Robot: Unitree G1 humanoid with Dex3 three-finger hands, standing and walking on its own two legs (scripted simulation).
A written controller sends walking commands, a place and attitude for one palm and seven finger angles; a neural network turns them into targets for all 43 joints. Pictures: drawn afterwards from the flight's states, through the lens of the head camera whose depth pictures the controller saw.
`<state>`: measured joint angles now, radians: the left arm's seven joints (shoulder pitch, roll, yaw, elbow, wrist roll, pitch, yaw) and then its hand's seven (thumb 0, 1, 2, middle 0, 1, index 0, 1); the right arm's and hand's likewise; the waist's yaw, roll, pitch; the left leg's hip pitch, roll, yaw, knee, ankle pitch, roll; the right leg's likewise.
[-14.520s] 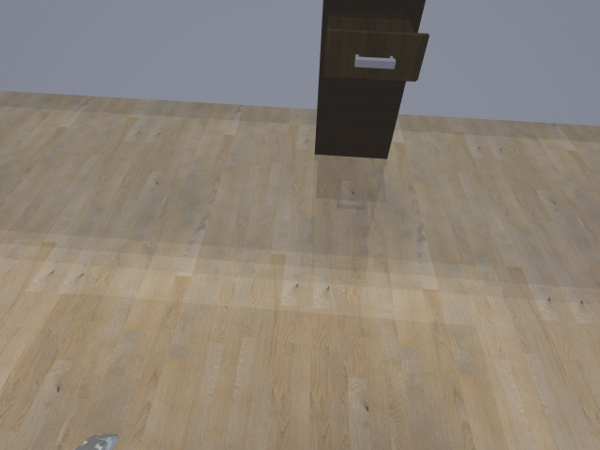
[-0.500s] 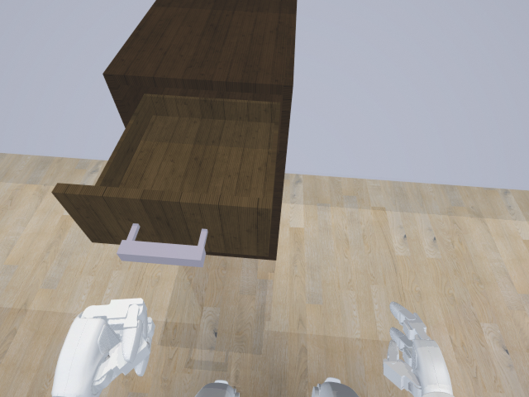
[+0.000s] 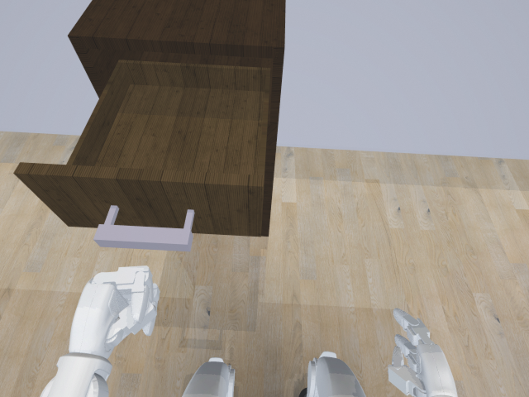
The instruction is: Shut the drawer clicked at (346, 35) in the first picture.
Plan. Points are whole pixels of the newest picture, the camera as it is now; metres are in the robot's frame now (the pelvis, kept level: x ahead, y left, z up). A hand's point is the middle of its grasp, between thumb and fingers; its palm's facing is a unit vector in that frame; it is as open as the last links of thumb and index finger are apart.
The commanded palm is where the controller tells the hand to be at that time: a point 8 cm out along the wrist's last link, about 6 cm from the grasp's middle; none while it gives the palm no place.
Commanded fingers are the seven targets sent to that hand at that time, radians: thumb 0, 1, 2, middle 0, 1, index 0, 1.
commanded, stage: bring the fist close to the handle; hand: left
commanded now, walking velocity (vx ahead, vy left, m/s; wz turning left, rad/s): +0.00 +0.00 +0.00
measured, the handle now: (148, 225) +0.36 +0.20 +0.01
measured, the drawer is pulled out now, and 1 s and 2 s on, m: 0.30 0.30 0.19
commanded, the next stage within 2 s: push the drawer shut in 0.72 s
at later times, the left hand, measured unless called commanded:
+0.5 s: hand (164, 290) +0.26 +0.16 +0.01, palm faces -0.05 -1.00 -0.06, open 3.3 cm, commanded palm +0.24 +0.22 +0.01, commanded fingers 0.00 0.90 0.90 -1.40 -1.60 -1.40 -1.60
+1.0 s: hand (160, 286) +0.27 +0.17 +0.00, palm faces -0.05 -1.00 -0.05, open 3.3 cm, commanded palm +0.27 +0.22 +0.01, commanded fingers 0.00 0.90 0.90 -1.40 -1.60 -1.40 -1.60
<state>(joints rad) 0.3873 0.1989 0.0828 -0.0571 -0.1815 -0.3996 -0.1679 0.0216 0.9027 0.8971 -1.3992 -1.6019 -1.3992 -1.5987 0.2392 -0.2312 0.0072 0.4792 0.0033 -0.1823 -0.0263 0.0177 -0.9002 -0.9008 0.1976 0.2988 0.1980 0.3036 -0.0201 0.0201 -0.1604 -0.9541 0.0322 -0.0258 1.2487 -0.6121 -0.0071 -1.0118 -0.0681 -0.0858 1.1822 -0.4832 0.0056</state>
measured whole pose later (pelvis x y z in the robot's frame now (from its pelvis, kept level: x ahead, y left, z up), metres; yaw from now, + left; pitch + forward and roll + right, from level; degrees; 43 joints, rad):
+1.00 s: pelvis -0.01 +0.01 -0.02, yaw +0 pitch +22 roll -3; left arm 0.16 0.22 0.10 0.09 -0.18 -0.41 -0.17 0.02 0.90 0.90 -1.40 -1.60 -1.40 -1.60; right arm 0.20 -0.25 0.02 0.48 0.00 -0.12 -0.01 0.02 -0.90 -0.90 0.20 0.30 0.20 0.30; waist -0.03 0.02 -0.18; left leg -1.11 0.02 -0.03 1.36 -0.64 0.00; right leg -1.16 -0.08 -0.09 1.28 -0.50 0.01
